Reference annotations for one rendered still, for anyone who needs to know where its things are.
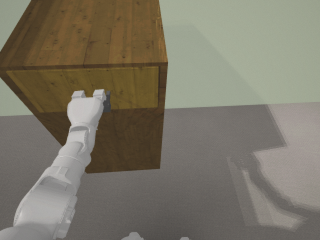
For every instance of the left robot forearm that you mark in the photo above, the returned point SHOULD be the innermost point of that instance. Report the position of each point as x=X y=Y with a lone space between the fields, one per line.
x=68 y=167

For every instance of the drawer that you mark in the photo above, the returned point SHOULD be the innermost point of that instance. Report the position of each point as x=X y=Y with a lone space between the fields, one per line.
x=51 y=90

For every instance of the robot left shin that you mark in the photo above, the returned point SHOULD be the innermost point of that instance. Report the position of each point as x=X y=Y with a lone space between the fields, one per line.
x=134 y=234

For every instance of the cabinet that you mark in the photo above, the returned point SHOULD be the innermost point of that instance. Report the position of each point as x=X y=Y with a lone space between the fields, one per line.
x=82 y=34

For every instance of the robot left hand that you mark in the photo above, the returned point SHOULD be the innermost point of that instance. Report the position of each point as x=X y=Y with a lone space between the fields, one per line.
x=84 y=109

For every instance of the handle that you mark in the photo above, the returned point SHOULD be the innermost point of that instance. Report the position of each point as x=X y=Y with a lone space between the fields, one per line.
x=106 y=103

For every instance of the robot left upper arm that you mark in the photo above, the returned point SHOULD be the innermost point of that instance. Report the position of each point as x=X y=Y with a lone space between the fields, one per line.
x=46 y=215

